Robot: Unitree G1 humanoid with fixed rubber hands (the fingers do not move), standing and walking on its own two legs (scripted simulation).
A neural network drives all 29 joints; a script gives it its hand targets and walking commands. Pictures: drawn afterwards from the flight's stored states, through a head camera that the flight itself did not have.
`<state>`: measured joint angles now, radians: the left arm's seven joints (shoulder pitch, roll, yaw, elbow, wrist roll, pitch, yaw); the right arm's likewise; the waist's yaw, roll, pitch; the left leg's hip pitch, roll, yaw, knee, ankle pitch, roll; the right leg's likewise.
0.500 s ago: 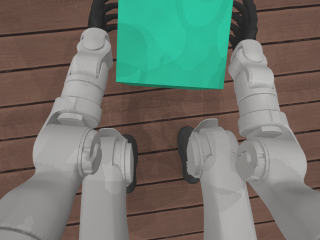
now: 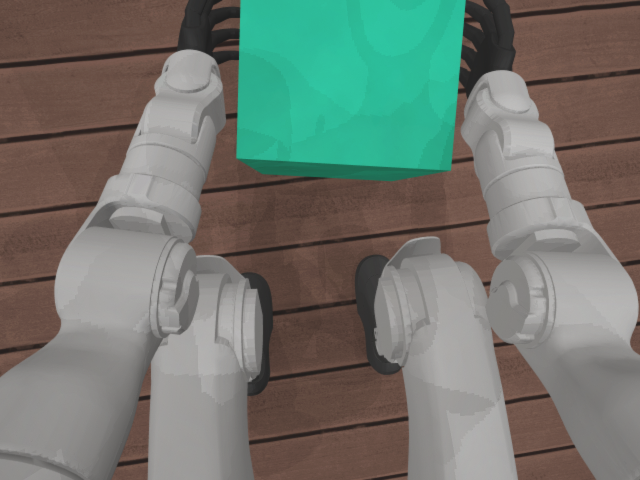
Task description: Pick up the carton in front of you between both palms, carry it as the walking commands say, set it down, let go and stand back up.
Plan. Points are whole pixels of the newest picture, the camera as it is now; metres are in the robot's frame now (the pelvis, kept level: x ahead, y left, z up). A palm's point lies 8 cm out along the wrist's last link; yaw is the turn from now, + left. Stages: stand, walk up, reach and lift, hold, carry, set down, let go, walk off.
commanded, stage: set down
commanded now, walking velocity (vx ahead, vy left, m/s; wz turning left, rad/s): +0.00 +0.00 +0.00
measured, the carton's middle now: (338, 92) +0.50 -0.05 -0.23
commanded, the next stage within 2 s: let go in 1.98 s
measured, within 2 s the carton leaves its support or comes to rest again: neither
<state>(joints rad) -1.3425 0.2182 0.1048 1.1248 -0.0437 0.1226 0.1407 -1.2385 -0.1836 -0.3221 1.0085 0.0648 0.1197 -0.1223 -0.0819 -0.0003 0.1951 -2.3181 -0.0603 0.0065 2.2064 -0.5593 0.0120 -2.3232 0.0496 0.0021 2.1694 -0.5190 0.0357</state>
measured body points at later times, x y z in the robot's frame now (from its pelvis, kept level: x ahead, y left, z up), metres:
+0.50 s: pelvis -0.01 +0.00 +0.00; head +0.34 +0.01 +0.28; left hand +0.54 +0.10 -0.17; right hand +0.51 -0.21 -0.16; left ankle +0.11 +0.11 -0.33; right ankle +0.13 -0.12 -0.33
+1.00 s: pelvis +0.01 +0.00 +0.00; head +0.36 +0.00 +0.27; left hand +0.55 +0.15 -0.17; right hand +0.50 -0.23 -0.17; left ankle +0.11 +0.11 -0.33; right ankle +0.13 -0.12 -0.33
